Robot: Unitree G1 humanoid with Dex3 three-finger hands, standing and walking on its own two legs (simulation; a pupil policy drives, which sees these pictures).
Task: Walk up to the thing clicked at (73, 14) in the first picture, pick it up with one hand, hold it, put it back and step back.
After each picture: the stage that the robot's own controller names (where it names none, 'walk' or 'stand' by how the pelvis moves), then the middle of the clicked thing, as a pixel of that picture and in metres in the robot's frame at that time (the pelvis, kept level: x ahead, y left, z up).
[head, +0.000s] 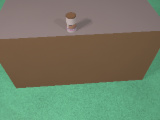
stand; (71, 22) +0.89 +0.12 -0.11
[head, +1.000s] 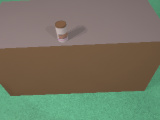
walk; (61, 31) +0.77 +0.19 -0.10
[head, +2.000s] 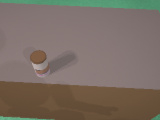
stand; (40, 64) +0.45 +0.23 -0.08
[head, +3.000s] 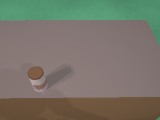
stand; (38, 79) +0.43 +0.23 -0.11
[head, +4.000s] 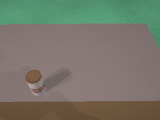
stand; (36, 83) +0.42 +0.24 -0.11
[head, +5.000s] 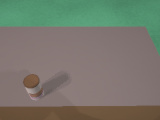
stand; (34, 87) +0.39 +0.24 -0.11
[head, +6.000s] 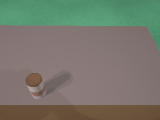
stand; (36, 86) +0.40 +0.23 -0.11
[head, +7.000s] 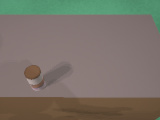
rise first; (35, 78) +0.41 +0.24 -0.11
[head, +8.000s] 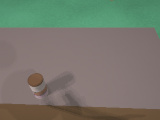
rise first; (38, 86) +0.40 +0.26 -0.11
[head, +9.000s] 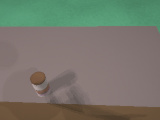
go down; (40, 84) +0.41 +0.25 -0.11
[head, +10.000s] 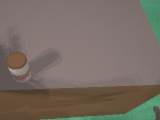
go down; (19, 67) +0.41 +0.23 -0.06
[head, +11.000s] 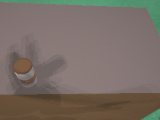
go down; (25, 73) +0.41 +0.23 -0.06
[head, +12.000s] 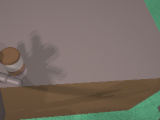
close in; (13, 64) +0.42 +0.24 -0.03
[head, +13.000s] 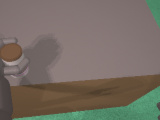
lift; (15, 61) +0.42 +0.22 -0.01
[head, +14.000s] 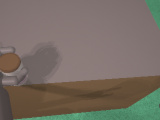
lift; (13, 70) +0.39 +0.23 -0.01
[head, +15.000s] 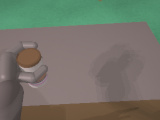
lift; (33, 68) +0.33 +0.17 +0.13
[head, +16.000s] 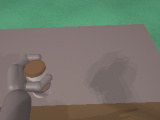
hold; (38, 79) +0.32 +0.17 +0.08
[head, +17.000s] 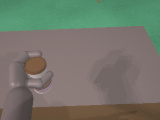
hold; (39, 75) +0.34 +0.17 +0.09
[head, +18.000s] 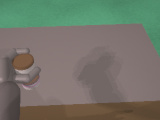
crouch; (27, 72) +0.36 +0.21 +0.07
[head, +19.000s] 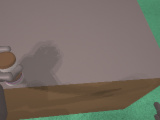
lower; (9, 69) +0.40 +0.24 -0.03
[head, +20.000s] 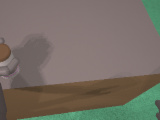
lower; (4, 62) +0.42 +0.24 -0.01
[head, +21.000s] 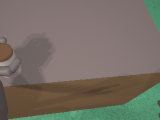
lower; (6, 61) +0.42 +0.24 -0.01
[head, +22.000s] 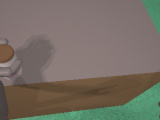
lower; (7, 62) +0.41 +0.24 -0.01
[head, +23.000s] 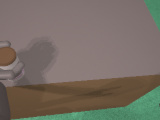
loosen; (10, 65) +0.40 +0.23 -0.01
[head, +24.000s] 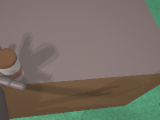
withdraw; (9, 66) +0.39 +0.23 -0.01
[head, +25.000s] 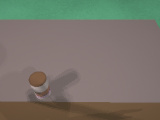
sink last; (40, 86) +0.38 +0.21 -0.06
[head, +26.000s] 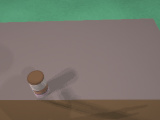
stand; (38, 84) +0.39 +0.23 -0.06
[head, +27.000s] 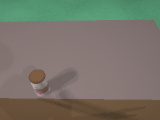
stand; (40, 83) +0.39 +0.23 -0.07
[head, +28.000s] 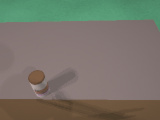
stand; (39, 84) +0.39 +0.23 -0.07
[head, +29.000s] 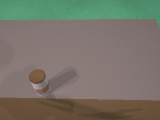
stand; (40, 83) +0.39 +0.23 -0.08
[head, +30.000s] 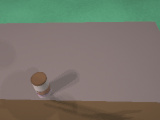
stand; (41, 85) +0.39 +0.23 -0.09
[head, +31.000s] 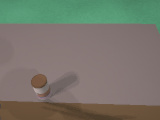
stand; (41, 87) +0.38 +0.23 -0.11
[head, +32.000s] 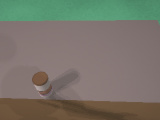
stand; (43, 84) +0.39 +0.23 -0.11
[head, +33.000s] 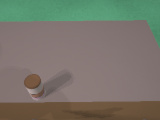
stand; (35, 87) +0.38 +0.23 -0.11
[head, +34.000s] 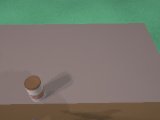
stand; (35, 89) +0.38 +0.24 -0.11
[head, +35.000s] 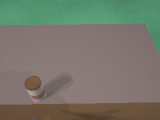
stand; (35, 89) +0.38 +0.24 -0.11
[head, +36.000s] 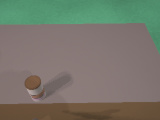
stand; (35, 88) +0.38 +0.24 -0.11
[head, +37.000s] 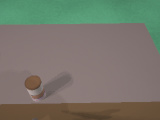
stand; (35, 89) +0.38 +0.23 -0.11
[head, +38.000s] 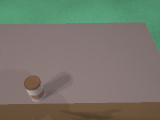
stand; (35, 89) +0.38 +0.24 -0.11
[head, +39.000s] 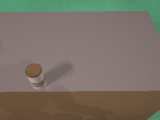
stand; (36, 77) +0.41 +0.23 -0.10
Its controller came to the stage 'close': yes
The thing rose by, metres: 0.21
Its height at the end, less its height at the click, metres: +0.00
